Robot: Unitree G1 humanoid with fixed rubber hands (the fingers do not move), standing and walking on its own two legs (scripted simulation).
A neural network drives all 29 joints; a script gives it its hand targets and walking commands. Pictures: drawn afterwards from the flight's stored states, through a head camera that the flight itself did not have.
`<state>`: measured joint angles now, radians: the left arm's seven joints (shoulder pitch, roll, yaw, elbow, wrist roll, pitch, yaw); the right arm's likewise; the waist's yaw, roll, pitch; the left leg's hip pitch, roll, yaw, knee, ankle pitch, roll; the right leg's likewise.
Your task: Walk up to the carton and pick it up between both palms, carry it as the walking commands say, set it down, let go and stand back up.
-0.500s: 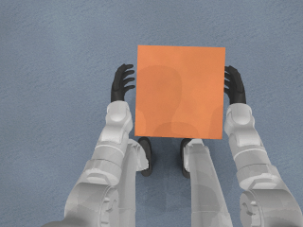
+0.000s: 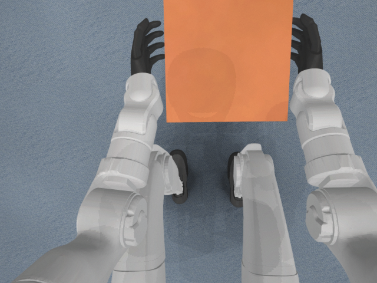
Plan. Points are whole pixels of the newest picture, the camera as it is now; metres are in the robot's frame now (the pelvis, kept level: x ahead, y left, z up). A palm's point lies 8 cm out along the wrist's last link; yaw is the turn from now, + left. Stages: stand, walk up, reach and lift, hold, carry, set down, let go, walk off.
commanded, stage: set down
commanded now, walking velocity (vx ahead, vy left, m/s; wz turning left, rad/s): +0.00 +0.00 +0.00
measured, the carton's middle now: (218, 69) +0.48 -0.03 -0.22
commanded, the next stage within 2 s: none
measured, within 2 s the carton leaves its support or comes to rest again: neither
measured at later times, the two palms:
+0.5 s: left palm (151, 54) +0.52 +0.11 -0.21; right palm (288, 51) +0.51 -0.18 -0.22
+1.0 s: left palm (160, 60) +0.53 +0.11 -0.31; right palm (276, 53) +0.54 -0.18 -0.31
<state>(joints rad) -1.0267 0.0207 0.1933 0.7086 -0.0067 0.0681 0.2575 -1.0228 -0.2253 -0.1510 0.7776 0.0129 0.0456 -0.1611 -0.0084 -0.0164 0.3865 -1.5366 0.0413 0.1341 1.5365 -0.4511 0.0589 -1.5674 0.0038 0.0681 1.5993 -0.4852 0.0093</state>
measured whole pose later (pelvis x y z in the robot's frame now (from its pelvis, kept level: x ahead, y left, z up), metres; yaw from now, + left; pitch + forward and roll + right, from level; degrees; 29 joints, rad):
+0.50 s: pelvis -0.02 +0.00 -0.08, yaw +1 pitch +24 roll +4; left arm -1.41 0.10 0.33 0.90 -0.11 0.17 0.24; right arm -1.39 -0.33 -0.12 0.99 0.13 0.15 -0.12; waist -0.02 -0.02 0.52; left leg -1.74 0.04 0.13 1.80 -0.48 0.06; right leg -1.77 0.00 0.07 1.87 -0.52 0.01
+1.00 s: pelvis -0.01 -0.01 -0.15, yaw +3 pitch +28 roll +5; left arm -1.44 0.10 0.37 0.88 -0.10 0.20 0.22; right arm -1.45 -0.34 -0.13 0.97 0.13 0.21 -0.10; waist -0.04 -0.02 0.53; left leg -1.99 0.04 0.13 2.03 -0.53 0.05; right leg -2.02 0.00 0.07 2.11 -0.58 0.00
